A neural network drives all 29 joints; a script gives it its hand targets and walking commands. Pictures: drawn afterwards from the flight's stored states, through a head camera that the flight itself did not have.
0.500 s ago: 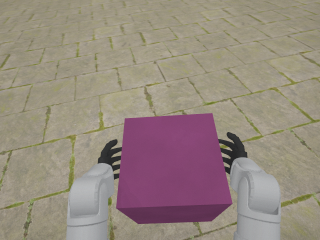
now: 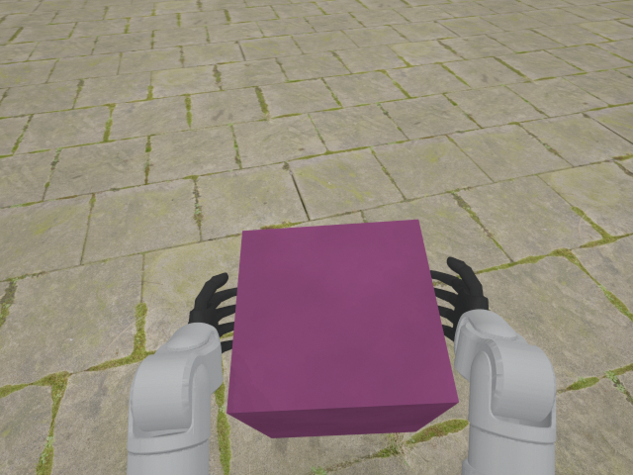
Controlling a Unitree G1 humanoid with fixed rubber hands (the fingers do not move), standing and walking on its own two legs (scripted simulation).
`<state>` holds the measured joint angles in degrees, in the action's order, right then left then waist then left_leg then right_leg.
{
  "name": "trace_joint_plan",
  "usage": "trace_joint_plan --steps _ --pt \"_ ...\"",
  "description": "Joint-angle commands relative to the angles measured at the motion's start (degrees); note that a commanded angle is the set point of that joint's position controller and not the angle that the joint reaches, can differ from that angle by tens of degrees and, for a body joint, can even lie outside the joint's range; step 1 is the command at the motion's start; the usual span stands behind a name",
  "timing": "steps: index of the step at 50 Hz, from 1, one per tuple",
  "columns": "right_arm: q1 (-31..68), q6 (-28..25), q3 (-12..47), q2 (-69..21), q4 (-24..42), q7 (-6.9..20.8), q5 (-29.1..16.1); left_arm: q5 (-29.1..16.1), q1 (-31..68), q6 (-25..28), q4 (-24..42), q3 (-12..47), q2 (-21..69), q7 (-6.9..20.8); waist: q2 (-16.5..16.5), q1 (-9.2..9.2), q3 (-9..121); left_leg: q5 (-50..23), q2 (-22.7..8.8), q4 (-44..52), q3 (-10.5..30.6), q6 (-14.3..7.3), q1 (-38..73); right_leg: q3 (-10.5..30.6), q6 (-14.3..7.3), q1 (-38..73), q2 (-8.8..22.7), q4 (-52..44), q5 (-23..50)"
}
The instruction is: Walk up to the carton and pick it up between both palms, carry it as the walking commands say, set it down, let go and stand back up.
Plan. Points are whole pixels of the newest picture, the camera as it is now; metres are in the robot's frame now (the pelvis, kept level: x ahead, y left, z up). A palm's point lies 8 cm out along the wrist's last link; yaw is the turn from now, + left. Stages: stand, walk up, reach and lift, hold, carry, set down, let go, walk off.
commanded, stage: carry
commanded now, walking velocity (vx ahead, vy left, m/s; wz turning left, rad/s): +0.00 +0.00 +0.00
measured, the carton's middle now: (337, 340) +0.31 -0.01 +0.02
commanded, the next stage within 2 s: none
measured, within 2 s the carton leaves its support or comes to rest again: neither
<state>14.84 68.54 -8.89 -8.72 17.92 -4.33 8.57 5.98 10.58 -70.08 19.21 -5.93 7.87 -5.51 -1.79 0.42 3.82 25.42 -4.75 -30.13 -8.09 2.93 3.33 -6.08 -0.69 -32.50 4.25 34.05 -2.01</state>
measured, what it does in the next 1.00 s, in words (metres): walks ahead: left foot, then right foot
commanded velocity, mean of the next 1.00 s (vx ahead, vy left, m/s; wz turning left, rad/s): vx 0.00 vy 0.00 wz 0.00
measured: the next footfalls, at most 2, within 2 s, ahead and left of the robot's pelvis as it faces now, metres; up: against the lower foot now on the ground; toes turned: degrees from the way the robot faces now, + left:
left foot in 0.38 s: +0.40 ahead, +0.11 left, +0.00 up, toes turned +7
right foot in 0.56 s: +0.26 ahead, -0.11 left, +0.01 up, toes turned -7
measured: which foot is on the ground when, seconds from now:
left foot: down 0.00-0.00, up 0.02-0.36, down 0.38-1.00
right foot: down 0.00-0.42, up 0.44-0.54, down 0.56-1.00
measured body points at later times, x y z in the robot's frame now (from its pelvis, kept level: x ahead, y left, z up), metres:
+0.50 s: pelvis +0.29 +0.00 +0.02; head +0.33 +0.00 +0.47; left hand +0.58 +0.13 +0.09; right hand +0.59 -0.17 +0.11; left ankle +0.36 +0.10 -0.71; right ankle +0.18 -0.10 -0.70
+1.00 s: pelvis +0.36 -0.02 +0.03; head +0.40 -0.04 +0.48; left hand +0.65 +0.11 +0.10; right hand +0.66 -0.19 +0.10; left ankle +0.36 +0.10 -0.71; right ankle +0.22 -0.11 -0.70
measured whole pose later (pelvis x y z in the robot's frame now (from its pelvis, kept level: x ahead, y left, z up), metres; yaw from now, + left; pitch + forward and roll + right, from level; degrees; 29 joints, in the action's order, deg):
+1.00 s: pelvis +0.36 -0.02 +0.03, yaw -1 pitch +8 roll +2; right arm 14.7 68.8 -8.0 -8.7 21.0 -4.5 8.6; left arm 5.3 10.4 -70.9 22.0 -5.9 7.8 -5.7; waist -0.4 -0.3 3.5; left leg 9.0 -1.7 -26.6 -8.5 -0.7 -21.6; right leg -5.7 0.6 -10.2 2.6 28.7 -20.8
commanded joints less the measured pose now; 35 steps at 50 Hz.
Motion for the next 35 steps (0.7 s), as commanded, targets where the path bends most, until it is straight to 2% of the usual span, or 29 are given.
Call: trace_joint_plan --steps 1,2,3,4,6,8,9,10,12,13,14,15,16,17,18,19,20,21,22,23,24,25,26,28,29,30,32,33,35 --pt "15.29 2.89 41.61 -52.61 -1.72 14.41 -24.94 -24.35 30.52 0.26 10.22 38.79 48.46 13.63 -14.54 -0.01 26.41 10.69 8.06 -44.34 5.92 0.94 -33.98 26.07 -8.25 57.79 18.3 -5.38 73.66" --pt "18.17 2.55 42.51 -53.23 1.74 14.03 -25.4 -24.92 31.55 0.47 11.28 39.26 49.55 14.34 -14.18 0.77 24.73 7.45 8.49 -47.52 7.13 -0.03 -38.84 23.51 -10.38 57.92 17.22 -6.3 77.32" --pt "19.18 2.01 41.5 -53.9 2.8 13.21 -25.31 -25.7 32.74 0.04 10.63 40.0 51.1 14.79 -12.77 1.04 25.28 6.9 6.58 -46.57 7.07 -0.06 -44.97 21.23 -10.13 61.53 16.84 -5.84 76.18" --pt "17.78 1.78 43.17 -55.15 3.72 12.81 -25.14 -24.63 26.54 0.27 8.08 38.2 50.69 15.36 -15.52 1.0 25.86 3.09 3.69 -43.25 8.75 -0.39 -45.31 19.99 -8.99 59.21 16.97 -7.22 70.61" --pt "20.54 0.37 44.58 -57.89 7.61 12.19 -26.63 -26.37 30.5 1.84 13.88 39.19 51.87 15.55 -9.08 0.3 25.63 -0.41 2.32 -35.08 8.82 -0.38 -43.1 16.61 -5.58 54.04 13.53 -8.95 61.03" --pt "14.92 -0.03 43.55 -57.07 6.21 11.81 -24.87 -27.1 30.6 1.99 13.14 39.98 53.7 15.59 -7.23 0.42 23.88 -1.97 3.77 -23.77 4.86 0.21 -45.83 12.75 -4.86 57.14 12.63 -9.78 63.1" --pt "17.73 -0.42 44.65 -57.54 7.85 11.97 -26.49 -25.92 27.41 2.52 12.15 39.69 52.88 15.45 -7.33 0.56 24.46 -4.05 4.2 -19.31 4.12 0.18 -43.28 12.29 -4.68 56.0 11.71 -10.03 63.12" --pt "16.8 -0.68 44.77 -58.01 7.96 11.95 -25.93 -26.87 30.67 2.87 16.41 41.17 53.08 15.44 -5.33 0.69 23.43 -10.89 4.84 -14.61 2.44 -0.06 -37.95 7.02 -4.13 49.28 10.28 -11.35 56.49" --pt "17.86 -0.18 44.71 -57.78 7.46 12.06 -26.25 -26.26 31.71 2.61 17.1 40.36 51.5 15.49 -8.08 0.43 22.11 -16.25 5.68 -5.56 0.41 -0.08 -28.45 1.96 -3.19 43.21 8.32 -11.35 47.22" --pt "16.24 0.42 45.26 -57.17 6.39 11.93 -26.03 -25.07 27.28 1.87 13.95 38.9 50.01 15.62 -10.9 0.47 19.31 -21.12 6.15 -0.43 -0.97 0.14 -27.27 -0.07 -2.19 42.63 6.61 -10.22 45.74" --pt "15.23 0.37 44.19 -56.38 6.48 12.23 -26.02 -24.76 27.72 1.91 13.96 39.47 50.17 15.35 -6.8 0.0 21.64 -26.37 7.2 4.31 -2.3 -0.01 -24.61 -0.85 -1.51 42.97 6.14 -7.73 43.34" --pt "15.43 0.88 44.43 -56.0 5.86 12.25 -25.55 -24.93 28.87 1.47 14.21 39.76 49.06 15.45 -7.81 -0.44 18.86 -32.39 7.68 9.17 -3.63 -0.1 -20.7 -1.13 -0.24 39.7 4.7 -6.69 41.13" --pt "12.24 1.64 43.41 -56.24 3.34 12.23 -24.99 -23.86 26.18 0.63 11.78 38.01 48.58 15.22 -5.12 -0.53 20.29 -39.34 6.63 11.92 -3.82 -0.09 -15.16 -1.73 1.03 37.4 3.95 -4.93 36.41" --pt "13.46 2.16 43.47 -55.48 1.86 12.57 -24.86 -23.59 27.35 0.42 11.42 38.18 47.81 15.05 -3.54 -0.87 20.68 -47.77 4.31 11.61 -2.37 -1.19 -10.41 -1.36 2.77 33.85 2.84 -2.13 34.14" --pt "13.23 2.08 42.87 -54.56 0.38 12.57 -24.19 -23.84 27.87 -0.01 9.67 37.9 47.3 15.32 -0.47 -1.61 23.8 -65.86 -1.59 7.78 3.24 -4.5 0.61 -1.52 4.42 25.11 1.73 1.94 27.31" --pt "13.8 2.44 43.46 -53.52 -0.6 12.83 -24.31 -23.04 26.31 -0.29 7.78 37.28 46.56 15.53 5.48 -1.77 24.69 -84.63 -9.5 2.04 10.39 -7.9 10.43 -0.81 6.26 14.59 0.67 4.6 9.09" --pt "16.13 1.98 43.97 -52.74 -0.18 13.28 -24.96 -22.92 28.03 -0.18 7.83 37.41 46.38 15.69 11.89 -2.4 25.94 -99.47 -15.61 0.28 15.22 -12.23 16.95 1.46 6.43 8.04 -2.04 8.65 -14.26" --pt "17.12 2.22 43.47 -51.93 1.36 13.45 -25.14 -23.02 28.47 -0.47 7.02 37.88 47.91 15.19 16.2 -2.79 27.11 -109.37 -19.42 -1.04 18.44 -15.06 23.68 4.09 6.45 0.37 -2.81 10.08 -31.46" --pt "15.54 2.34 43.34 -52.04 0.9 14.01 -25.67 -22.8 27.32 -0.27 7.87 38.3 47.98 14.98 12.86 -2.55 26.85 -99.45 -18.21 -0.95 15.16 -14.42 25.73 4.49 5.22 -0.98 -1.46 4.76 -33.87" --pt "15.88 1.94 43.38 -51.8 1.34 14.09 -25.16 -23.07 27.36 -0.29 7.57 39.09 47.82 15.27 11.84 -2.1 27.01 -91.02 -16.09 0.63 13.78 -13.31 21.69 4.37 3.75 3.08 -1.51 -1.59 -30.53" --pt "18.4 2.15 43.96 -53.45 2.24 14.44 -26.48 -23.01 29.39 0.12 8.5 39.66 48.09 14.81 10.37 -1.54 26.62 -80.54 -13.31 1.39 10.68 -11.85 16.47 3.82 3.59 8.7 -0.77 -9.34 -24.64" --pt "17.99 1.4 42.83 -52.62 3.6 14.7 -26.6 -23.83 31.77 0.89 12.6 40.65 48.96 14.45 12.19 -0.94 26.1 -73.71 -10.36 1.46 7.98 -9.67 7.97 2.04 3.67 16.79 -0.43 -14.87 -16.88" --pt "16.3 1.89 42.35 -53.17 1.39 14.8 -26.48 -22.24 27.47 0.24 9.71 39.16 48.36 14.17 11.13 -0.67 25.39 -61.87 -9.05 2.92 6.96 -7.68 1.55 2.98 3.28 21.81 1.37 -11.87 -9.85" --pt "13.9 1.67 42.73 -52.74 0.55 14.81 -25.11 -22.46 25.44 0.64 9.89 39.24 47.7 14.67 2.47 -0.5 23.39 -40.36 -5.7 3.07 5.03 -5.33 -8.34 3.89 2.48 27.5 4.22 -9.1 5.62" --pt "15.24 1.37 43.11 -53.98 2.21 14.75 -25.5 -23.66 28.3 1.08 12.68 40.02 49.43 14.54 2.88 -0.39 23.62 -40.36 -4.29 2.07 3.55 -5.21 -9.11 4.62 2.34 28.78 4.71 -9.33 15.64" --pt "16.4 1.8 43.65 -54.36 2.41 14.76 -25.72 -23.43 27.83 0.93 12.22 40.13 49.28 14.54 0.55 -0.36 22.82 -42.53 -3.63 0.17 2.22 -5.14 -9.62 5.1 3.19 28.27 5.72 -7.42 26.33" --pt "12.7 2.0 43.03 -54.25 -0.69 14.15 -24.67 -23.58 26.32 0.44 10.16 39.25 48.05 14.71 -4.36 -0.47 21.41 -38.43 -0.9 -3.0 -0.25 -2.93 -15.43 5.44 4.12 32.78 6.55 -6.45 41.98" --pt "15.93 1.47 43.93 -55.92 1.32 13.56 -25.22 -24.47 29.37 0.58 10.68 39.47 48.9 14.9 -8.01 -0.63 21.37 -40.03 0.14 -4.16 -1.46 -3.16 -16.6 3.64 4.34 34.83 5.09 -5.06 47.9" --pt "18.26 1.32 45.36 -55.71 4.86 13.54 -26.66 -24.15 27.22 0.97 11.64 39.23 48.88 14.87 -6.86 0.05 22.48 -30.18 2.62 0.17 -4.45 -2.24 -21.49 4.71 3.42 41.03 5.64 -2.82 52.14"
